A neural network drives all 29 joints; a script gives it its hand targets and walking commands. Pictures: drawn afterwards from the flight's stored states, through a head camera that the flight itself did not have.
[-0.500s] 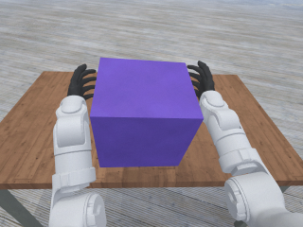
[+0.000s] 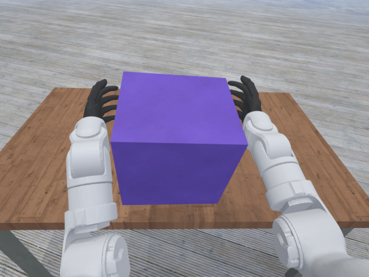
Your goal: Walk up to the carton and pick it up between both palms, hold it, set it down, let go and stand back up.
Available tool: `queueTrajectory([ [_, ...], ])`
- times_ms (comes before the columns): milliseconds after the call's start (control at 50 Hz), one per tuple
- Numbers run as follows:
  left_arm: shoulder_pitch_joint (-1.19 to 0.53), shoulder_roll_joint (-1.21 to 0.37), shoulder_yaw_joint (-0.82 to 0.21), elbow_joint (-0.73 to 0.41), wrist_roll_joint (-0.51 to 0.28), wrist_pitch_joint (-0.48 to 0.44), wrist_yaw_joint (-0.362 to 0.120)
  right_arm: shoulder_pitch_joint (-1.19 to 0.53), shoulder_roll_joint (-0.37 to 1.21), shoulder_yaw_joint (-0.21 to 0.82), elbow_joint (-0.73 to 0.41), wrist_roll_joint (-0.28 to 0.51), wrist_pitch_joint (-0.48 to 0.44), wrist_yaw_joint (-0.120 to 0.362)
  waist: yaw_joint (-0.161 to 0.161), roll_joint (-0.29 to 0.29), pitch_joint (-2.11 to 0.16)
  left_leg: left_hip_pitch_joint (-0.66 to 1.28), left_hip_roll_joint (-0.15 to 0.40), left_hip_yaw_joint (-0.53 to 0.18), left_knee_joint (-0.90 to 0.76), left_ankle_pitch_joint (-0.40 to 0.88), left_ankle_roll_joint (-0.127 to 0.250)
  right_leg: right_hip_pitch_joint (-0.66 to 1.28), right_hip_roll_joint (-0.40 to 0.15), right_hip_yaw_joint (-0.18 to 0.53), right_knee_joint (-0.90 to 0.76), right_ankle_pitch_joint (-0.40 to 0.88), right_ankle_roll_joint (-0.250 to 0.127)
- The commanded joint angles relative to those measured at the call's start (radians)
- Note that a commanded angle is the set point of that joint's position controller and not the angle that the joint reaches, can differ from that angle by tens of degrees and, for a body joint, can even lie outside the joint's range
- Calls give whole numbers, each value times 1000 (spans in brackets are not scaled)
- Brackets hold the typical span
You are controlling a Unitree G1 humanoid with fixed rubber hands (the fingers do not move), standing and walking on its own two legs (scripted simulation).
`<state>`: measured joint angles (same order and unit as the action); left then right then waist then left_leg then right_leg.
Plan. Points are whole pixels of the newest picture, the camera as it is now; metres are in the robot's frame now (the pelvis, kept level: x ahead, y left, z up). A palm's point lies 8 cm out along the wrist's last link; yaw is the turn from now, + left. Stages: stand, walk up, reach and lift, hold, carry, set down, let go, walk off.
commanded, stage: hold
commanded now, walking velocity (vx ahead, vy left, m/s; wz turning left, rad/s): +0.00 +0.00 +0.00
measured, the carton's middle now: (173, 142) +0.37 +0.01 +0.13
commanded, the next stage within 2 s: none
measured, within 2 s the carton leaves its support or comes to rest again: neither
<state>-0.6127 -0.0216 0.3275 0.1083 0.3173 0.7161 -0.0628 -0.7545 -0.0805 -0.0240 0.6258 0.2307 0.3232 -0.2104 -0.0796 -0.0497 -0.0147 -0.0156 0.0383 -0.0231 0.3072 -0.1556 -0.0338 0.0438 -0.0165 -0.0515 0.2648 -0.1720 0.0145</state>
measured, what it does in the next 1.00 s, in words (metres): stands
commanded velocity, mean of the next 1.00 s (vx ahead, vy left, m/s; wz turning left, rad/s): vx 0.00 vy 0.00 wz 0.00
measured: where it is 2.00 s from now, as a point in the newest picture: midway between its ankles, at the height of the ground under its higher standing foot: outside the picture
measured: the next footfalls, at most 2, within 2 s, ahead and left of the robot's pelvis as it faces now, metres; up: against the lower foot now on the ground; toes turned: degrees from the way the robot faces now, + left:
none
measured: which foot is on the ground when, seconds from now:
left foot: down 0.00-1.00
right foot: down 0.00-1.00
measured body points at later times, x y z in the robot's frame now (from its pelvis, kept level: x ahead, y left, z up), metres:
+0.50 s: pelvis +0.00 +0.00 +0.00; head -0.06 +0.02 +0.45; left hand +0.37 +0.16 +0.21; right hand +0.38 -0.15 +0.21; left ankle +0.02 +0.14 -0.75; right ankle -0.01 -0.12 -0.75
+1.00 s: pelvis +0.00 +0.00 +0.00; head -0.06 +0.02 +0.45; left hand +0.37 +0.17 +0.21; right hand +0.38 -0.15 +0.20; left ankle +0.02 +0.14 -0.75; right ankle -0.01 -0.12 -0.75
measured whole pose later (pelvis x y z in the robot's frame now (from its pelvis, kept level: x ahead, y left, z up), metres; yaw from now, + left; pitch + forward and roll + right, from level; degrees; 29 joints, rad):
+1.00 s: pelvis +0.00 +0.00 +0.00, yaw +0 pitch -8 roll -1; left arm -0.63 -0.02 0.34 0.12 0.32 0.72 -0.07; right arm -0.76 -0.09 -0.02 0.63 0.23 0.33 -0.21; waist -0.07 -0.04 0.00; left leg -0.02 0.04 -0.02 0.31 -0.15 -0.03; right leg 0.04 -0.02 -0.05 0.27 -0.17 0.01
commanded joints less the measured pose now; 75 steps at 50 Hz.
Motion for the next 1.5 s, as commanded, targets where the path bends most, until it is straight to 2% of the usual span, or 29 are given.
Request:
queueTrajectory([
  [0,-595,-524,-471,-18,-123,-48,-114,-658,599,340,-262,66,-29,78,-6,45,-250,97,-88,62,-3,231,4,5,80,-29,-32,142,38],
  [40,-614,-537,-484,-42,-131,-53,-110,-679,612,354,-284,76,-35,82,2,47,-284,99,-90,60,1,245,4,7,81,-32,-27,153,39],
  [120,-652,-547,-522,-96,-158,-66,-100,-664,632,362,-295,90,-40,81,-10,72,-324,119,-90,57,20,291,-9,9,84,-35,-18,167,37],
  [140,-631,-535,-508,-67,-150,-63,-99,-676,623,364,-299,89,-41,82,2,64,-318,120,-90,56,18,287,-3,0,87,-36,-18,164,38],
  [160,-636,-541,-516,-79,-151,-64,-95,-668,625,361,-289,86,-39,81,-7,68,-309,122,-86,53,14,275,-6,-8,89,-39,-17,151,37],
  [200,-623,-528,-482,-10,-129,-55,-102,-662,611,329,-242,55,-31,85,-2,45,-226,75,-84,62,-21,164,8,-38,78,-35,-40,58,38],
  [240,-600,-541,-486,-19,-127,-50,-104,-650,605,326,-248,57,-36,89,1,60,-252,80,-80,60,-17,192,5,-8,81,-32,-30,88,29],
  [300,-641,-552,-520,-71,-158,-57,-98,-671,607,343,-285,81,-39,87,-17,79,-347,125,-84,51,18,269,-14,5,88,-34,-19,140,29],
  [340,-631,-533,-514,-76,-157,-65,-98,-637,620,354,-286,78,-33,79,-26,55,-321,134,-93,51,27,299,-9,15,85,-31,-17,212,43],
  [400,-592,-536,-516,-76,-151,-64,-102,-642,621,381,-331,88,-35,69,-14,55,-315,138,-95,47,31,328,-9,31,88,-34,-13,253,48],
  [480,-561,-525,-487,-46,-124,-45,-103,-644,600,374,-305,88,-30,73,10,47,-256,116,-89,55,9,277,-1,-3,85,-32,-28,171,37],
  [520,-568,-514,-483,-57,-115,-39,-110,-601,590,357,-260,80,-18,72,-9,58,-223,113,-85,58,1,264,-6,-2,83,-32,-27,155,35],
  [540,-584,-525,-490,-99,-127,-43,-112,-610,606,364,-285,80,-23,72,-7,48,-268,121,-88,61,8,283,-7,12,84,-31,-24,176,38],
  [740,-599,-544,-536,-108,-157,-58,-101,-633,618,380,-344,89,-33,67,-16,70,-326,139,-91,48,30,310,-14,12,87,-34,-11,210,41],
  [780,-612,-522,-500,-66,-140,-55,-103,-637,616,358,-298,64,-25,72,-7,46,-265,107,-91,59,8,242,-1,-15,81,-35,-25,156,46],
  [840,-605,-520,-488,-43,-131,-47,-108,-630,604,340,-260,55,-21,79,-4,53,-241,86,-86,63,-13,196,4,-10,77,-33,-30,115,38],
  [920,-601,-520,-463,-20,-123,-44,-114,-673,609,356,-275,71,-32,80,16,36,-259,99,-88,66,-4,234,7,12,82,-36,-29,142,37],
  [960,-660,-544,-499,-47,-152,-55,-110,-700,614,340,-281,74,-39,83,-3,59,-298,90,-86,60,-8,191,1,-9,83,-37,-28,79,37],
  [980,-669,-542,-498,-17,-145,-55,-104,-698,612,323,-247,57,-35,87,-8,63,-256,79,-82,62,-20,151,3,-42,84,-38,-37,36,31],
  [1000,-666,-561,-506,-5,-152,-56,-101,-721,617,314,-277,52,-46,91,-8,67,-286,81,-81,61,-17,145,4,-44,80,-36,-37,32,30],
  [1060,-647,-554,-509,-28,-149,-70,-95,-668,625,320,-255,50,-43,86,-21,51,-301,99,-85,59,-5,191,3,-15,81,-30,-26,113,35],
  [1080,-642,-542,-502,-30,-143,-68,-95,-660,621,326,-245,54,-40,85,-13,57,-309,102,-85,59,-2,212,3,-7,83,-31,-21,131,36],
  [1140,-638,-536,-481,-23,-124,-57,-100,-652,605,317,-213,54,-32,88,-10,62,-264,97,-84,59,-14,203,2,-11,79,-33,-29,104,37],
  [1200,-608,-530,-468,-13,-120,-50,-107,-649,599,327,-227,62,-34,87,-9,58,-256,108,-83,57,1,260,-2,2,86,-35,-24,156,33],
  [1280,-593,-533,-501,-95,-138,-52,-102,-650,612,389,-315,113,-38,73,-2,60,-337,154,-95,47,44,387,-15,45,92,-34,-8,284,42],
  [1340,-584,-531,-512,-98,-142,-50,-100,-641,609,390,-331,112,-34,66,-14,59,-309,152,-93,47,39,355,-12,23,91,-31,-13,262,47],
  [1360,-634,-510,-467,14,-144,-57,-116,-720,608,369,-325,76,-39,68,8,12,-256,90,-98,56,14,266,6,25,68,-36,-39,240,59],
  [1400,-632,-524,-462,23,-146,-79,-119,-689,615,350,-285,61,-45,74,4,21,-253,72,-91,55,-11,204,9,27,69,-28,-34,229,54],
  [1480,-651,-550,-498,-3,-168,-95,-101,-686,616,356,-285,79,-54,73,-7,58,-321,119,-90,46,23,285,-11,21,79,-30,-27,250,49],
])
